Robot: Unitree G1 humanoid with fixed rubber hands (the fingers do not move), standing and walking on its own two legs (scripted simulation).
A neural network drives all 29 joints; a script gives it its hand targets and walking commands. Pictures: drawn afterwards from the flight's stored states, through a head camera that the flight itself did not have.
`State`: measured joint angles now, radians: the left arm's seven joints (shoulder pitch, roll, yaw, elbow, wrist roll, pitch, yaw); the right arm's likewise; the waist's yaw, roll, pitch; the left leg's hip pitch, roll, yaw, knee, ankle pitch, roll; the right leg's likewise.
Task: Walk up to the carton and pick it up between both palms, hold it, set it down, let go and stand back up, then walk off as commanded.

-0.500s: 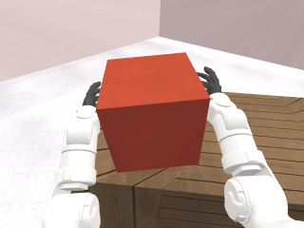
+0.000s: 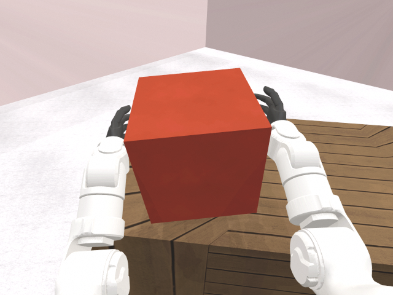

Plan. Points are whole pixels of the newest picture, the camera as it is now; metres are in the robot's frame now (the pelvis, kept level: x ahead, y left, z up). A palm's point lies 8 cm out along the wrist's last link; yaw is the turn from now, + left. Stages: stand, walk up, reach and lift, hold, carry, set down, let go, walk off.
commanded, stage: hold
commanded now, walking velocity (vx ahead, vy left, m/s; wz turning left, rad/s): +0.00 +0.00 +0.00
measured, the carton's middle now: (196, 143) +0.40 +0.02 +0.18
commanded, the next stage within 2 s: set down in 0.04 s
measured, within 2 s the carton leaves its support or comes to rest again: neither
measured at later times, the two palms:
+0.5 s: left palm (127, 143) +0.40 +0.17 +0.18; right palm (272, 126) +0.42 -0.14 +0.21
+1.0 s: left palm (128, 149) +0.40 +0.17 +0.16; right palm (268, 133) +0.43 -0.14 +0.19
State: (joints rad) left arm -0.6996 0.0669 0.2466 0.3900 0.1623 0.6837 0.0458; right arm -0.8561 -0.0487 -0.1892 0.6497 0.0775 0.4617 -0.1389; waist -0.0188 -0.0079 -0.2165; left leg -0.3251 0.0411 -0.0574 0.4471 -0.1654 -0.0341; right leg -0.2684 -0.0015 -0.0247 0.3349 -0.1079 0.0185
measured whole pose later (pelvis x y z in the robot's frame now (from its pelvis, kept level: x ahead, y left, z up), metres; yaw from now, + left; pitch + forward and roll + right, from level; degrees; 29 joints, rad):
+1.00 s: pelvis +0.03 +0.00 +0.00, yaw +0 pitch +3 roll -2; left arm -0.63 0.01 0.26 0.45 0.21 0.45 0.09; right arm -0.83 -0.05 -0.22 0.86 0.08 0.09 -0.05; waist -0.02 0.00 -0.15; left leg -0.29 0.04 -0.06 0.44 -0.20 -0.04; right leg -0.24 0.00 -0.03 0.33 -0.15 0.02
